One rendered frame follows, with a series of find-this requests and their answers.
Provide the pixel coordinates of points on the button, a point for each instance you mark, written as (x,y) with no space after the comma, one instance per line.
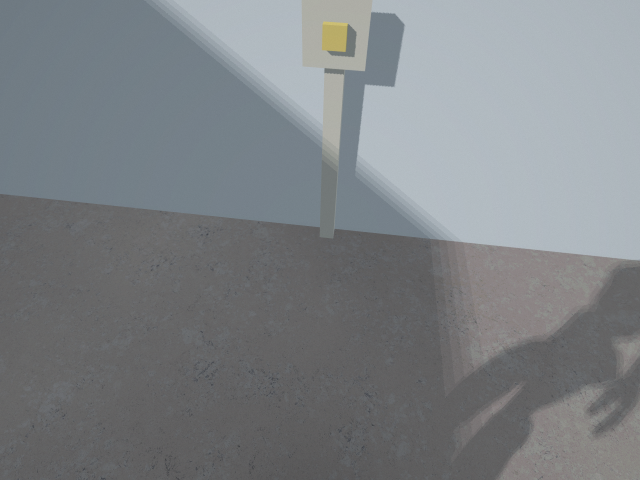
(334,36)

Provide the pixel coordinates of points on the panel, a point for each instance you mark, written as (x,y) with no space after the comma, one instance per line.
(357,13)

